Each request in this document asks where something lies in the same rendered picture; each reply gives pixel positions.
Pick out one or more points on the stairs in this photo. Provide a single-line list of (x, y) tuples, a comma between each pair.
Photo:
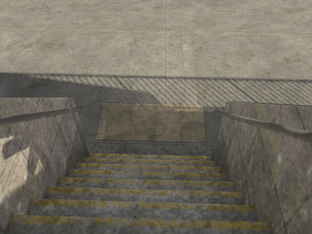
[(113, 193)]

